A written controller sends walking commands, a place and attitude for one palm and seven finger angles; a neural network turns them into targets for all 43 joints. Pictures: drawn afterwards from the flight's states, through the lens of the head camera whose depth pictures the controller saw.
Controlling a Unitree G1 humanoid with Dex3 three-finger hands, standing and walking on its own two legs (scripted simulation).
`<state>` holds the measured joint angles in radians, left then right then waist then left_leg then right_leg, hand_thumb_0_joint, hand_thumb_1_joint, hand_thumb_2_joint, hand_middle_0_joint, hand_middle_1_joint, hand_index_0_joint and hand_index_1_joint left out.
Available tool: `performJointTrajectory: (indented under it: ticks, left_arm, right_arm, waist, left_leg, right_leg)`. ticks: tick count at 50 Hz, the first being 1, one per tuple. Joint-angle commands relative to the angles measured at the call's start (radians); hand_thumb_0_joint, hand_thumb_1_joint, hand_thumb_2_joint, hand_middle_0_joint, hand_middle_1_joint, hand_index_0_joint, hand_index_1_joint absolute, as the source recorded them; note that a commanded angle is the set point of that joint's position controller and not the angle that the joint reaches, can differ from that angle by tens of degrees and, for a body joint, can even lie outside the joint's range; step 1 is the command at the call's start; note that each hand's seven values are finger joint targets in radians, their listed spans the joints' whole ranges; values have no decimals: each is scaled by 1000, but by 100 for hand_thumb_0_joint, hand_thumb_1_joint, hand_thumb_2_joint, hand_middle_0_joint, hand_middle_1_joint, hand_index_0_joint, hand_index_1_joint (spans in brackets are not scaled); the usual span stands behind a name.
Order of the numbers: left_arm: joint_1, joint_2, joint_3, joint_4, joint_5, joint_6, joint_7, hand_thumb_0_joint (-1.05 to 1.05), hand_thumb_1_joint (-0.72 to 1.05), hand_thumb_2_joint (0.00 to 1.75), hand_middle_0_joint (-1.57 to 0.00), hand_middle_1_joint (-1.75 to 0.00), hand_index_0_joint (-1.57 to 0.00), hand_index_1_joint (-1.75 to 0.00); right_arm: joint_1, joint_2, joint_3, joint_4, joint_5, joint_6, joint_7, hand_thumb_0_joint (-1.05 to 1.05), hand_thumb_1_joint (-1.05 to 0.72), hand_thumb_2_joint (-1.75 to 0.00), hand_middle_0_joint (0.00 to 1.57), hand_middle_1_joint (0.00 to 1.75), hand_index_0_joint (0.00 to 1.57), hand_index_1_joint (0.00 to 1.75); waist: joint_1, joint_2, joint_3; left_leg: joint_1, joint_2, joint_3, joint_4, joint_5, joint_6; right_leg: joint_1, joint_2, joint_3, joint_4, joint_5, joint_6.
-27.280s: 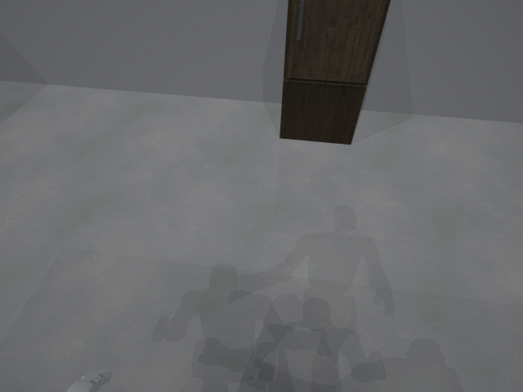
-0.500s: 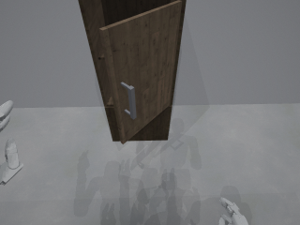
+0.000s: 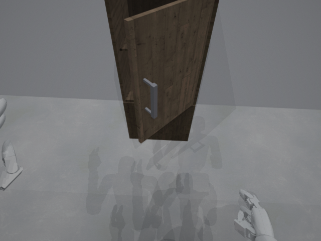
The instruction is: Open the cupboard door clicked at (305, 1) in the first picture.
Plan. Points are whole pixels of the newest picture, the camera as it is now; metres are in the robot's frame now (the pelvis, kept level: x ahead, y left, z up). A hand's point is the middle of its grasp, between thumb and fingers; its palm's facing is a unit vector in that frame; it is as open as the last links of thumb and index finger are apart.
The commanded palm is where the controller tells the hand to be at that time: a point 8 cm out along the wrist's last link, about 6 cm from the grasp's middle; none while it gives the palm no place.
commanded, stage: let the arm hang, fingers relaxed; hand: left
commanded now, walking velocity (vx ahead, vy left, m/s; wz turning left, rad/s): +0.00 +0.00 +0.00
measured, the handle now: (150, 99) +0.61 +0.07 -0.05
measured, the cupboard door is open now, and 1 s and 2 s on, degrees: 46 46 46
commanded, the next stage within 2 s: look to check the result in 1.12 s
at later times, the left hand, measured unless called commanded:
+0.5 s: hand out of the picture -0.06 +0.21 -0.18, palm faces +0.07 -0.98 -0.19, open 7.1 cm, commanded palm none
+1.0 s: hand out of the picture -0.01 +0.20 -0.17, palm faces +0.07 -0.98 -0.20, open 7.3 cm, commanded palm none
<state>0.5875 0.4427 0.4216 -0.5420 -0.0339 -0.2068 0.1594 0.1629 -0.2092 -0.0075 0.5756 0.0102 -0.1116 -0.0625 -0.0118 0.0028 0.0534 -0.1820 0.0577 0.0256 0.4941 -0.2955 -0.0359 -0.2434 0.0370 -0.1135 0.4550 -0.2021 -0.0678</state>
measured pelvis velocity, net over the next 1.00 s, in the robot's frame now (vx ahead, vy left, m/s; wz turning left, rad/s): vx -0.03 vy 0.03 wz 0.03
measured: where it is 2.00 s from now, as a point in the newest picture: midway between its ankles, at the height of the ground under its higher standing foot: outside the picture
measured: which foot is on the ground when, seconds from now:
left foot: down 0.00-1.00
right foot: down 0.00-1.00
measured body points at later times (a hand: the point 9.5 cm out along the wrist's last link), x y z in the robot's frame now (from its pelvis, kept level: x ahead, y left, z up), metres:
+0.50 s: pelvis -0.04 +0.02 +0.00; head -0.02 +0.04 +0.45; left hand -0.06 +0.26 -0.16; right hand -0.07 -0.22 -0.15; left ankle -0.02 +0.14 -0.74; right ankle +0.03 -0.07 -0.74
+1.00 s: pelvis -0.03 +0.03 +0.00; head -0.02 +0.02 +0.45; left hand -0.02 +0.25 -0.15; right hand -0.04 -0.18 -0.16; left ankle -0.02 +0.14 -0.74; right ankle +0.03 -0.07 -0.74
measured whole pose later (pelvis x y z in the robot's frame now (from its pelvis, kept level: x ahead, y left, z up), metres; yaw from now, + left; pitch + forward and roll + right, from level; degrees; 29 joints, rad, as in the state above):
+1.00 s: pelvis -0.03 +0.03 +0.00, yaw +2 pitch -1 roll +0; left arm 0.24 0.15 0.03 1.12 0.02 0.00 0.02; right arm 0.32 -0.12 0.00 1.10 -0.03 0.01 -0.02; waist -0.01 0.00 0.02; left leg -0.20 -0.01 0.02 0.44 -0.22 0.01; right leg -0.27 -0.03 -0.11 0.43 -0.15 -0.03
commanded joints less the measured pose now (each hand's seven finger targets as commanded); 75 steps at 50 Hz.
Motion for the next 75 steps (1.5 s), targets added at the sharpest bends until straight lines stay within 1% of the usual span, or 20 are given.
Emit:
performJointTrajectory:
  ticks: [1, 2, 4, 6, 8, 10, 11, 12, 15, 18, 20, 23, 26, 30, 36, 41, 45, 51, 58, 75]
  left_arm:
    - [-155, -22, -349, 636, 67, 82, -116, 0, 90, 90, -20, -30, -20, -30]
    - [-181, -1, -292, 679, 70, 156, -159, 0, 90, 90, -20, -30, -20, -30]
    - [-202, -43, -298, 707, 70, 190, -173, 0, 90, 90, -20, -30, -20, -30]
    - [-279, -49, -322, 811, 72, 190, -174, 0, 90, 90, -20, -30, -20, -30]
    - [-300, -41, -329, 931, 74, 192, -172, 0, 90, 90, -20, -30, -20, -30]
    - [-335, -31, -337, 1057, 72, 197, -164, 0, 90, 90, -20, -30, -20, -30]
    - [-359, -27, -345, 1108, 69, 201, -157, 0, 90, 90, -20, -30, -20, -30]
    - [-380, -44, -357, 1155, 64, 209, -152, 0, 90, 90, -20, -30, -20, -30]
    - [-397, -72, -374, 1279, 58, 221, -143, 0, 90, 90, -20, -30, -20, -30]
    - [-320, -114, -367, 1398, 55, 220, -139, 0, 90, 90, -20, -30, -20, -30]
    - [-285, -122, -367, 1457, 53, 220, -141, 0, 90, 90, -20, -30, -20, -30]
    - [-279, -130, -372, 1519, 52, 212, -143, 0, 90, 90, -20, -30, -20, -30]
    - [-288, -124, -373, 1562, 51, 207, -141, 0, 90, 90, -20, -30, -20, -30]
    - [-301, -130, -370, 1595, 52, 209, -136, 0, 90, 90, -20, -30, -20, -30]
    - [-279, -150, -371, 1626, 49, 206, -132, 0, 90, 90, -20, -30, -20, -30]
    - [-271, -164, -373, 1639, 51, 209, -130, 0, 90, 90, -20, -30, -20, -30]
    - [-274, -179, -375, 1640, 50, 205, -129, 0, 90, 90, -20, -30, -20, -30]
    - [-276, -184, -374, 1642, 47, 194, -126, 0, 90, 90, -20, -30, -20, -30]
    - [-288, -185, -382, 1657, 44, 189, -127, 0, 90, 90, -20, -30, -20, -30]
    - [-285, -183, -390, 1676, 41, 185, -124, 0, 90, 90, -20, -30, -20, -30]
  right_arm:
    - [-83, -208, -71, 125, 1, -90, 83, 0, -90, -90, 20, 30, 20, 30]
    - [0, -274, -85, 133, -12, -16, 83, 0, -90, -90, 20, 30, 20, 30]
    - [-16, -248, -70, 114, -22, 21, 70, 0, -90, -90, 20, 30, 20, 30]
    - [-54, -228, -46, 123, -35, 34, 67, 0, -90, -90, 20, 30, 20, 30]
    - [-57, -216, -33, 141, -39, 51, 63, 0, -90, -90, 20, 30, 20, 30]
    - [-1, -178, -27, 180, -35, 79, 62, 0, -90, -90, 20, 30, 20, 30]
    - [30, -164, -26, 200, -37, 96, 61, 0, -90, -90, 20, 30, 20, 30]
    - [45, -135, -19, 231, -41, 108, 59, 0, -90, -90, 20, 30, 20, 30]
    - [62, -99, -3, 297, -44, 122, 58, 0, -90, -90, 20, 30, 20, 30]
    - [59, -95, -6, 337, -48, 123, 48, 0, -90, -90, 20, 30, 20, 30]
    - [74, -95, -12, 358, -46, 129, 43, 0, -90, -90, 20, 30, 20, 30]
    - [134, -86, -20, 393, -39, 128, 38, 0, -90, -90, 20, 30, 20, 30]
    - [200, -81, -25, 426, -34, 130, 38, 0, -90, -90, 20, 30, 20, 30]
    - [276, -56, -26, 471, -40, 135, 38, 0, -90, -90, 20, 30, 20, 30]
    - [266, -44, -16, 495, -39, 119, 34, 0, -90, -90, 20, 30, 20, 30]
    - [244, -31, -13, 501, -38, 115, 32, 0, -90, -90, 20, 30, 20, 30]
    - [247, -15, -10, 510, -39, 114, 33, 0, -90, -90, 20, 30, 20, 30]
    - [238, -7, -8, 515, -35, 104, 30, 0, -90, -90, 20, 30, 20, 30]
    - [220, -12, -4, 530, -32, 102, 26, 0, -90, -90, 20, 30, 20, 30]
    - [185, -27, 3, 553, -30, 102, 21, 0, -90, -90, 20, 30, 20, 30]
  waist:
    - [-42, -31, -73]
    - [-20, -2, -87]
    - [2, 44, -49]
    - [25, -32, -53]
    - [33, -164, -98]
    - [11, -286, -143]
    - [-2, -277, -151]
    - [-8, -237, -143]
    - [-11, 49, -90]
    - [24, 242, -64]
    - [37, 307, -42]
    - [35, 158, -28]
    - [19, 12, 20]
    - [-5, -92, 38]
    - [12, -12, 20]
    - [23, 29, 65]
    - [19, -7, 64]
    - [18, 35, 23]
    - [12, 9, 5]
    - [12, 11, 8]
  left_leg:
    - [-100, 24, -35, 96, 275, 34]
    - [-90, 59, -89, 35, 328, 49]
    - [-240, 117, -148, -52, 243, 108]
    - [-306, 117, -198, -96, 241, 130]
    - [-269, 68, -160, -61, 172, 111]
    - [-150, -19, -81, 37, 82, 82]
    - [-96, -43, -46, 70, 48, 70]
    - [-62, -47, -29, 81, 26, 66]
    - [-59, -17, -77, -25, 22, 74]
    - [-222, 31, -148, -175, -135, 84]
    - [-279, 38, -163, -228, -223, 86]
    - [-261, 38, -158, -219, -190, 85]
    - [-205, 13, -123, -170, -156, 82]
    - [-138, -8, -93, -110, -135, 88]
    - [-166, 17, -117, -169, -104, 90]
    - [-206, 28, -139, -218, -139, 90]
    - [-195, 16, -120, -205, -100, 83]
    - [-126, 19, -98, -183, 38, 75]
    - [-69, 28, -90, -177, 130, 68]
    - [-16, 35, -77, -183, 195, 59]
  right_leg:
    - [-24, -190, 107, 23, 255, 23]
    - [-69, -185, 147, 45, 204, 12]
    - [-48, -116, 90, 137, 24, 37]
    - [23, -91, 104, 167, -11, 38]
    - [85, -132, 133, 75, 35, 37]
    - [38, -221, 213, -39, 3, -5]
    - [7, -252, 228, -83, -48, -29]
    - [-33, -261, 230, -111, -109, -36]
    - [-78, -199, 183, -102, -252, 1]
    - [79, -135, 119, -54, -161, 31]
    - [134, -116, 92, -26, -118, 32]
    - [146, -124, 99, -69, -100, 30]
    - [52, -153, 135, -146, -227, 18]
    - [-60, -178, 167, -200, -352, 5]
    - [5, -153, 138, -144, -237, 16]
    - [24, -141, 124, -120, -175, 26]
    - [34, -149, 134, -131, -160, 29]
    - [62, -159, 126, -125, -55, 22]
    - [87, -165, 119, -123, 26, 22]
    - [123, -164, 117, -134, 123, 23]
